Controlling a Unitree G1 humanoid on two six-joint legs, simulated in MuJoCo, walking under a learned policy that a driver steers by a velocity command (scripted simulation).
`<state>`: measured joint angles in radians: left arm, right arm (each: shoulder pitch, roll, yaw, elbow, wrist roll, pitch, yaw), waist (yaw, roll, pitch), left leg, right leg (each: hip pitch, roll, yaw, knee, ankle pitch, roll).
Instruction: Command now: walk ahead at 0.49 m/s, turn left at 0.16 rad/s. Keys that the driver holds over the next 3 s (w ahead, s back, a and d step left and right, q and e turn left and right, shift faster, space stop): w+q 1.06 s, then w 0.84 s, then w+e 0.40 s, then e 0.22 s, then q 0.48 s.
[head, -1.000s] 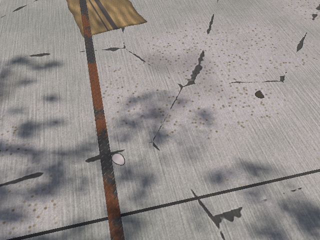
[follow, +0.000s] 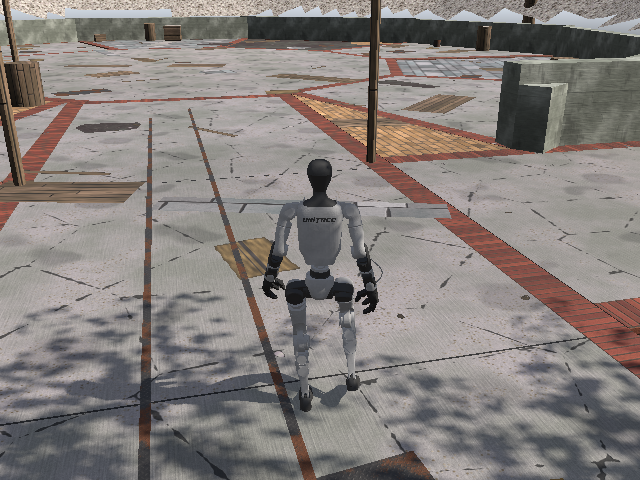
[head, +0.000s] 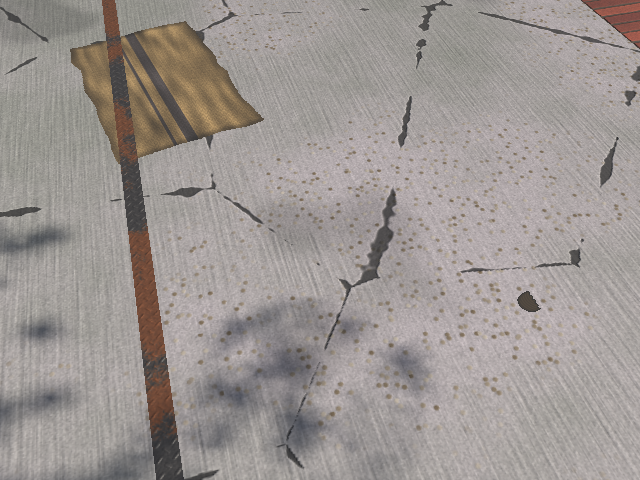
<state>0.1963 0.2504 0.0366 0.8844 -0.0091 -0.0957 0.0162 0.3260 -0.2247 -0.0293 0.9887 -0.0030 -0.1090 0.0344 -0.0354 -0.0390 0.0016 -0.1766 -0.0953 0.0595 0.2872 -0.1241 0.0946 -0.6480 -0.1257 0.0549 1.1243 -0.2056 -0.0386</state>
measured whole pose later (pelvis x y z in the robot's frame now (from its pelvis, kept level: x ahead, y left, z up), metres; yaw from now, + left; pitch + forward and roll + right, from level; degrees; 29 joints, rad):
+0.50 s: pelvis +0.26 -0.06 +0.00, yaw +15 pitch +1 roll -1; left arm 0.28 0.24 0.06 0.90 0.01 -0.12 -0.01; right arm 0.24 -0.30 -0.08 0.83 0.03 -0.05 0.00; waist 0.03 0.05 0.00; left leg -0.64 0.08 -0.07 1.14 -0.22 0.04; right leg -0.16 0.01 -0.13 0.31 -0.18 -0.03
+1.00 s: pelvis +0.47 +0.10 +0.00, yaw +33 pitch +2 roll +0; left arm 0.15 0.29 0.06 0.78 0.00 -0.12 0.01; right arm 0.28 -0.26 -0.08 0.74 0.01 -0.05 0.03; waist -0.02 -0.03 0.04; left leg -0.29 -0.11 -0.01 0.43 -0.17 0.11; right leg -0.57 -0.10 0.05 1.14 -0.31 0.01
